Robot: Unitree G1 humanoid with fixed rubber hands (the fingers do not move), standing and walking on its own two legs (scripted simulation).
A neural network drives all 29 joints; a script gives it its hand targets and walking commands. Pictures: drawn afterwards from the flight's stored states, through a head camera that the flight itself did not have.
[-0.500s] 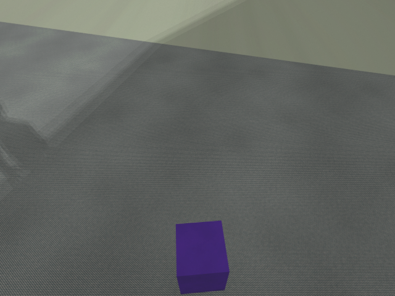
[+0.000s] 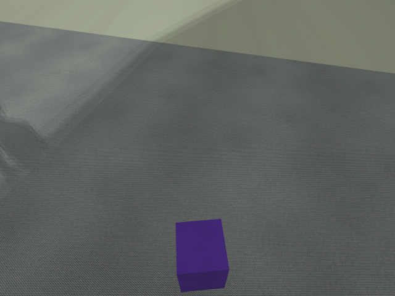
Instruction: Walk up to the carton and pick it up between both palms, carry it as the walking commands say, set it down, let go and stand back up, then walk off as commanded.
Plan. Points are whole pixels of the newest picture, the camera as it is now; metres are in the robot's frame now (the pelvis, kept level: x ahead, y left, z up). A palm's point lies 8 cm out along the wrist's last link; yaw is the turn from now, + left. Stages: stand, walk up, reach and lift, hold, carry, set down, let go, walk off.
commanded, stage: walk off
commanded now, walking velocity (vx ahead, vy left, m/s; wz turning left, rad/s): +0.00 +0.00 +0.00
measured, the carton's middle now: (200, 256) +0.44 +0.03 -0.65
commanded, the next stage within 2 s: stand in 0.96 s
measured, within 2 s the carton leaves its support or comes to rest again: neither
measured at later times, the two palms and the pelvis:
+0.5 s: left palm out of the picture -0.03 +0.30 -0.13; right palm out of the picture +0.06 -0.30 -0.14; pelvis -0.05 -0.02 -0.02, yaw +7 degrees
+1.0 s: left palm out of the picture -0.21 +0.28 -0.14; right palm out of the picture +0.01 -0.25 -0.10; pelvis -0.18 -0.01 +0.00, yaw +24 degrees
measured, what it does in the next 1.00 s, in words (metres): walks backwards, turning left: left foot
